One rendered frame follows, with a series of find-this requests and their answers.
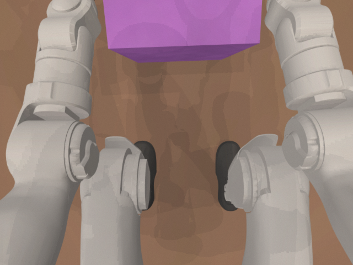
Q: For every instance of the robot left forearm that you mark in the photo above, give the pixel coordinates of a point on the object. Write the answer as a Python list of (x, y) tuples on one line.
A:
[(63, 64)]

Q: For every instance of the right robot upper arm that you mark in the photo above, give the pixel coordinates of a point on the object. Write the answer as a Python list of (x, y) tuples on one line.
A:
[(320, 143)]

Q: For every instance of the robot right forearm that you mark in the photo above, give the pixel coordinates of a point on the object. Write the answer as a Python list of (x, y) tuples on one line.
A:
[(309, 55)]

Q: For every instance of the robot right shin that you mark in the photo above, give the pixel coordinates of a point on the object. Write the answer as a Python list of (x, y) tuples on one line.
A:
[(260, 140)]

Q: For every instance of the robot shin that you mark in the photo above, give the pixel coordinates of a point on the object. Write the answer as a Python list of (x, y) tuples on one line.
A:
[(110, 142), (260, 140)]

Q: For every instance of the left robot upper arm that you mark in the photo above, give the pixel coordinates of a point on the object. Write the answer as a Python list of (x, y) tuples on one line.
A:
[(48, 159)]

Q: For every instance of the robot left shin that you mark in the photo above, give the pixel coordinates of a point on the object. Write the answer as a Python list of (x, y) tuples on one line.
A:
[(110, 142)]

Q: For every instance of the carton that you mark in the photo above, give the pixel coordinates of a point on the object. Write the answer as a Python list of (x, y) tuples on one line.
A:
[(181, 30)]

